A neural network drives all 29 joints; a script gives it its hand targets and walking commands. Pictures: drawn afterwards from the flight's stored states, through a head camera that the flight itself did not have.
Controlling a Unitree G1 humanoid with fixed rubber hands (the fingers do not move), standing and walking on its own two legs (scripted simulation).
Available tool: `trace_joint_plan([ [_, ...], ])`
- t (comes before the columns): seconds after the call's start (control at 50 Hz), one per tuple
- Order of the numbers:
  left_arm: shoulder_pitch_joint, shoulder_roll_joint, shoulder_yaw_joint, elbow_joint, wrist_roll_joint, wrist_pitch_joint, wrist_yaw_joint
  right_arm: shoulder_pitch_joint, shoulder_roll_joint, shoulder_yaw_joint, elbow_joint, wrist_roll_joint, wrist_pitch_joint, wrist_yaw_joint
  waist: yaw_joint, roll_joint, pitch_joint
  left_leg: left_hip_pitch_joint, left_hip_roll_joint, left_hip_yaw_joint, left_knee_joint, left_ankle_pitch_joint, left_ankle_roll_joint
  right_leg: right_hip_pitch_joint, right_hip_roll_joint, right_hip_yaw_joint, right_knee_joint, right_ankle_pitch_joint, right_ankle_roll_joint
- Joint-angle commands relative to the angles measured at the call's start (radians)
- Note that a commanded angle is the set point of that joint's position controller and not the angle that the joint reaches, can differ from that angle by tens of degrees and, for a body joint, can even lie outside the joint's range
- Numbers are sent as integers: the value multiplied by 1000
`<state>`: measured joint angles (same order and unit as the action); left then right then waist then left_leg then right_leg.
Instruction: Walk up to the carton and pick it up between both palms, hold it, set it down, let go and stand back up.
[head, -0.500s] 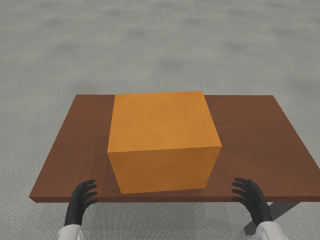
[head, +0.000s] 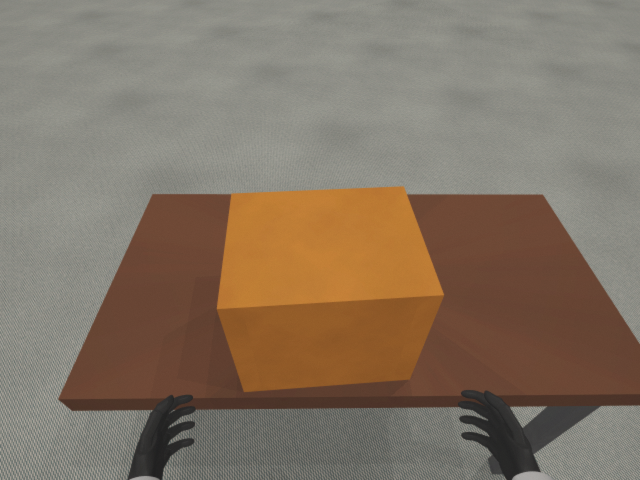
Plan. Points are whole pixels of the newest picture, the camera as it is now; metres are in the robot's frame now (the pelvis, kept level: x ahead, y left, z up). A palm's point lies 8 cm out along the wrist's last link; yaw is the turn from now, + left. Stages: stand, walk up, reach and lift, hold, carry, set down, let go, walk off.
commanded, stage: set down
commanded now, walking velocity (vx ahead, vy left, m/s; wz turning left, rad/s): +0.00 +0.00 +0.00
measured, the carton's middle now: (323, 289) +0.42 +0.02 -0.02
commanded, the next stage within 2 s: let go in 0.68 s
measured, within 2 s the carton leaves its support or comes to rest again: neither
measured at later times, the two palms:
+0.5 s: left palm out of the picture +0.16 +0.24 -0.08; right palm out of the picture +0.16 -0.20 -0.07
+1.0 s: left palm (155, 473) +0.17 +0.23 -0.08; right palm out of the picture +0.15 -0.21 -0.08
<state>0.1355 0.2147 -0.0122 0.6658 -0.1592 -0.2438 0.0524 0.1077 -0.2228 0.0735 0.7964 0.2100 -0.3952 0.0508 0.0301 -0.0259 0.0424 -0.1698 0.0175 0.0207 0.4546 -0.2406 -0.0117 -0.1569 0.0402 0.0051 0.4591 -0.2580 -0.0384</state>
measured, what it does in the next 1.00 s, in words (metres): stands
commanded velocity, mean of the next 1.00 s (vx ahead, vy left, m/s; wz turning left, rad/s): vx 0.00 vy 0.00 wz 0.00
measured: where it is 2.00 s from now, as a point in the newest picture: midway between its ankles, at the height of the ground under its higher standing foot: outside the picture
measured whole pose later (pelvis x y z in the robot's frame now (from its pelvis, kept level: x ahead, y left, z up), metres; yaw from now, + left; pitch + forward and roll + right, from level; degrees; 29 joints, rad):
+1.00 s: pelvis +0.01 +0.01 +0.00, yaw -1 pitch -3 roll +0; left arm 0.18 0.20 0.00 0.55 0.00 0.10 0.02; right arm 0.16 -0.17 -0.03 0.80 -0.02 -0.24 0.03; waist 0.01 -0.01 0.08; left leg -0.10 0.02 0.04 0.40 -0.24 0.00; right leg -0.08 0.04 0.02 0.37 -0.23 -0.02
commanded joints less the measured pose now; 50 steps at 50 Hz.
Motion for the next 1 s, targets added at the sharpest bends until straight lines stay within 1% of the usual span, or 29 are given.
trace_joint_plan([
  [0.0,-122,131,47,-208,16,-21,7,-124,-126,-70,-168,-30,-26,-8,2,14,-128,92,-26,30,-73,176,-10,-8,-38,33,-131,180,8],
  [0.18,-45,125,44,-257,56,50,3,-58,-95,-96,-164,-86,12,-20,-2,44,-131,153,-24,31,-79,272,-23,15,-33,21,-154,246,5],
  [0.28,-10,106,40,-281,82,99,2,-38,-95,-109,-153,-110,28,-21,-3,51,-119,186,-18,28,-82,320,-30,12,-23,7,-167,253,1],
  [0.3,-33,98,43,-235,107,123,3,-32,-87,-107,-98,-119,41,-15,-22,63,-130,201,-2,24,-97,288,-25,-5,-25,4,-160,193,1],
  [0.32,-27,94,41,-256,109,138,6,-35,-84,-117,-114,-133,47,-12,-8,53,-114,183,-1,25,-101,290,-23,-6,-24,-1,-168,172,0],
  [0.38,-7,90,37,-276,110,170,8,-28,-86,-125,-137,-150,63,-11,-5,40,-113,179,-2,30,-102,318,-21,7,-19,-3,-169,199,3],
  [0.46,15,88,46,-279,130,205,1,-13,-87,-123,-140,-163,80,-14,-2,42,-103,188,-9,31,-97,361,-26,18,-16,-6,-174,244,6],
  [0.54,20,86,51,-279,147,243,-8,-2,-81,-123,-144,-179,98,-19,-1,48,-86,191,-10,34,-98,360,-27,15,-17,-11,-179,243,8],
  [0.64,-2,88,53,-280,157,286,-15,2,-68,-125,-145,-201,125,-26,-8,52,-72,191,-7,38,-98,323,-23,0,-22,-16,-178,225,12],
  [0.76,-62,100,29,-311,147,315,-10,-31,-78,-165,-139,-235,129,-28,-31,54,-93,191,9,41,-86,252,-20,-34,-21,-26,-150,214,15],
  [0.86,-21,102,44,-286,154,300,-16,-8,-83,-148,-126,-223,113,-26,-26,31,-123,215,-7,38,-70,327,-22,5,-23,-16,-143,335,25],
  [0.9,-16,100,49,-268,158,304,-22,-8,-85,-142,-123,-220,111,-27,-23,24,-118,220,-12,37,-72,327,-20,4,-23,-16,-146,342,28],
  [0.98,-26,98,52,-257,160,312,-28,-13,-83,-138,-134,-220,115,-29,-18,17,-101,210,-12,42,-82,297,-15,0,-24,-15,-152,317,28],
])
